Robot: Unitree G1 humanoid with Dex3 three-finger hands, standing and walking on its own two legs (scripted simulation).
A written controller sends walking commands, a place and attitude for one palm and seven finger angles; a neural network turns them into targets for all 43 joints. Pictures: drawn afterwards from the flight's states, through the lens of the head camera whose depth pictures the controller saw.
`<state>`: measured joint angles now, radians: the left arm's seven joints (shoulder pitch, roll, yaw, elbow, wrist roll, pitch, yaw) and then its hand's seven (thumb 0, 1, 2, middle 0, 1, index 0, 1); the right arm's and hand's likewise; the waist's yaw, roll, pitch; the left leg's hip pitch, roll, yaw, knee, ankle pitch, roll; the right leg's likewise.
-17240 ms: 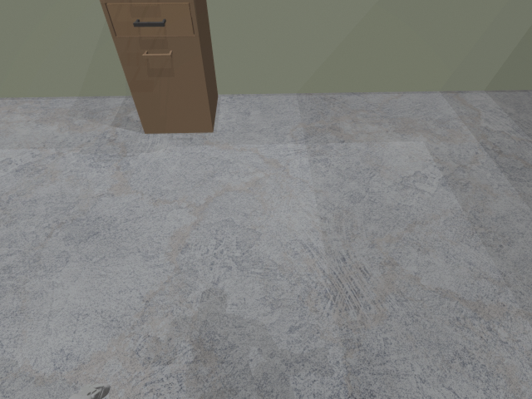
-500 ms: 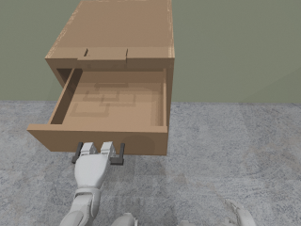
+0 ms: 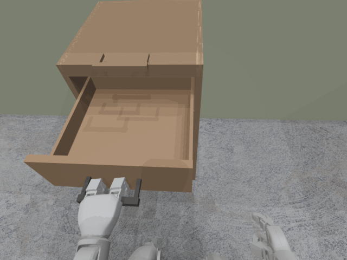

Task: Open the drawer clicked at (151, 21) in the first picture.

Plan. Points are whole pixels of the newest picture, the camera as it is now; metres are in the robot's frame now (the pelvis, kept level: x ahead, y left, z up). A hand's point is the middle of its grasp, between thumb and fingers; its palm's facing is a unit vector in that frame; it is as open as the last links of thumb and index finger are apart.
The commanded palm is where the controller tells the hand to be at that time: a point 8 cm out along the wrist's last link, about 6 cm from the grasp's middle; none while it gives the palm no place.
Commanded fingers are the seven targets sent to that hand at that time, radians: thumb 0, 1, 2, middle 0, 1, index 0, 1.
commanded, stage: pull the drawer open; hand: left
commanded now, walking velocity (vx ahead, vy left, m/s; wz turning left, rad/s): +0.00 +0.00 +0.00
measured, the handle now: (110, 191) +0.28 +0.18 -0.01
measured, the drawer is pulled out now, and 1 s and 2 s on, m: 0.30 0.30 0.30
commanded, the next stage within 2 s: open the thumb to release the handle in 0.32 s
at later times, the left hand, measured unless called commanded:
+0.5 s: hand (108, 218) +0.22 +0.18 -0.04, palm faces +0.01 -0.09 -1.00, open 5.3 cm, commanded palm +0.20 +0.18 +0.01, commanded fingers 0.00 0.55 0.75 -0.38 -1.31 -0.38 -1.31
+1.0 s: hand (107, 217) +0.23 +0.18 -0.04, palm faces +0.00 -0.09 -1.00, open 13.0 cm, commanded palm +0.20 +0.17 +0.01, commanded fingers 0.00 -0.50 0.30 -0.30 -1.20 -0.30 -1.20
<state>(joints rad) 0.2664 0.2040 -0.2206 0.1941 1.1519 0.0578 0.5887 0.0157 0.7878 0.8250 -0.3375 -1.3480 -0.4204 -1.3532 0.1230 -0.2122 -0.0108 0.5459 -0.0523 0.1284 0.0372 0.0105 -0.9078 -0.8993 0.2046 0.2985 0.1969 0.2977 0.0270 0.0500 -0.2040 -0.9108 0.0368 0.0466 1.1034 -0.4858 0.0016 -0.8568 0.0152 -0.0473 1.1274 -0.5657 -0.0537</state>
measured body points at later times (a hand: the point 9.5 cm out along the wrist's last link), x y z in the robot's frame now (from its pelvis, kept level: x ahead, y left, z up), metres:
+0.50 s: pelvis +0.01 -0.01 -0.01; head +0.08 -0.04 +0.43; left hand +0.22 +0.18 +0.02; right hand +0.21 -0.22 -0.13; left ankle +0.03 +0.12 -0.65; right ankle -0.01 -0.09 -0.65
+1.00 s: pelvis +0.00 -0.01 -0.01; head +0.06 -0.04 +0.44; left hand +0.22 +0.18 +0.01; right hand +0.19 -0.24 -0.12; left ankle +0.03 +0.12 -0.65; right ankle -0.01 -0.09 -0.65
